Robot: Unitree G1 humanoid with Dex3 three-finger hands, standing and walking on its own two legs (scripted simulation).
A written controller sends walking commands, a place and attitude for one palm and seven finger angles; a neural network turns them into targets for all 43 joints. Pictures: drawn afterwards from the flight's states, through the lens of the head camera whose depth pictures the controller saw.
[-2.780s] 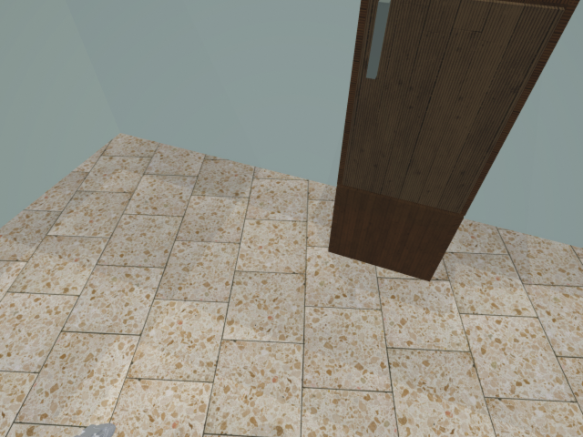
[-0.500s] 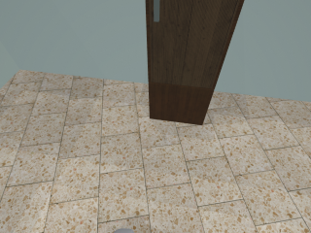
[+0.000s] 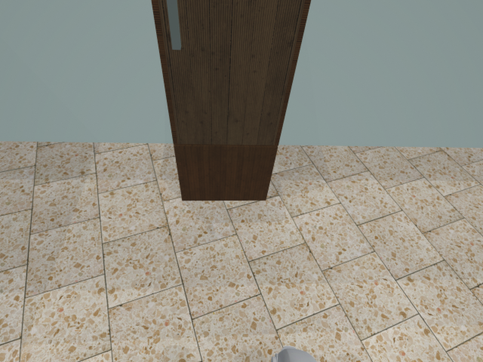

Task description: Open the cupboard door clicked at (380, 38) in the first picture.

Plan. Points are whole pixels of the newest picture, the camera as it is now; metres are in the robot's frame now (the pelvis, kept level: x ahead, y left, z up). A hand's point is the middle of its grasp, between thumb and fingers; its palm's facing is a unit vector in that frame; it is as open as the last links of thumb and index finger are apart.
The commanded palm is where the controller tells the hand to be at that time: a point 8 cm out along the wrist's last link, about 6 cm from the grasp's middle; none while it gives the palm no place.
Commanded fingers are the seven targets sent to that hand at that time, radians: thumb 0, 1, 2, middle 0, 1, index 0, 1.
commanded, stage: take the last steps up to it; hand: left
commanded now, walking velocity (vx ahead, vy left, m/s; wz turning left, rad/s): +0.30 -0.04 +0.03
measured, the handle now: (174, 12) +0.91 +0.18 +0.15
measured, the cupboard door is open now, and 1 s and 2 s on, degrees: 0 0 0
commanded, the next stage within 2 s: come to a stop and stand still in 0.74 s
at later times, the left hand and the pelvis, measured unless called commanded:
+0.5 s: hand out of the picture +0.15 +0.17 -0.21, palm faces +0.10 -0.99 -0.14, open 7.3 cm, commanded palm none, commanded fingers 0.00 0.90 0.90 -0.20 -0.30 -0.20 -0.30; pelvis +0.17 -0.01 -0.02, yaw +2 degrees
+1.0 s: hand (181, 247) +0.40 +0.13 -0.18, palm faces +0.06 -0.97 -0.23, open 7.3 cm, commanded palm none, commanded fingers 0.00 0.90 0.90 -0.20 -0.30 -0.20 -0.30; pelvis +0.33 -0.05 -0.02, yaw +4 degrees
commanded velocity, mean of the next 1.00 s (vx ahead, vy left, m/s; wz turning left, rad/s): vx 0.14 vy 0.01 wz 0.01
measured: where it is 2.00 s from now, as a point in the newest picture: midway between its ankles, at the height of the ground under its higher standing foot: (229, 347)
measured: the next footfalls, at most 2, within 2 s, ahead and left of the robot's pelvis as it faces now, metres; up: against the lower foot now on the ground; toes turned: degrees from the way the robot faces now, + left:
right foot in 0.08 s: +0.14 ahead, -0.15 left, +0.00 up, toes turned -7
left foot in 0.44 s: +0.26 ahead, +0.08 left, +0.00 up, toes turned +14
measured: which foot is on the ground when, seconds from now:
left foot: down 0.00-0.10, up 0.12-0.42, down 0.44-0.94, up 0.96-1.00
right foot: up 0.00-0.06, down 0.08-0.46, up 0.48-0.90, down 0.92-1.00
